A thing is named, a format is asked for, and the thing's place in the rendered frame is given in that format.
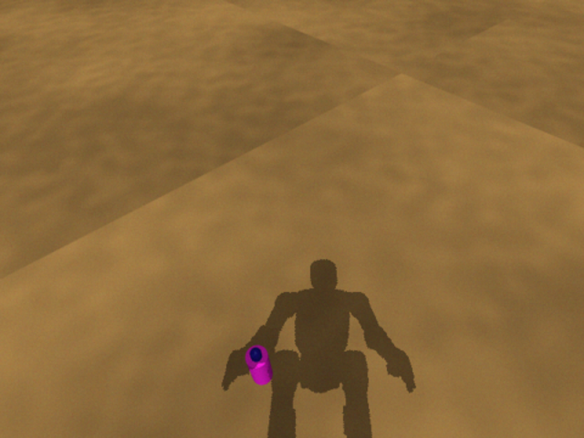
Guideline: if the bottle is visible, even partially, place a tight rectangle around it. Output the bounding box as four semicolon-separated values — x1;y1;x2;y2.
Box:
245;345;273;385

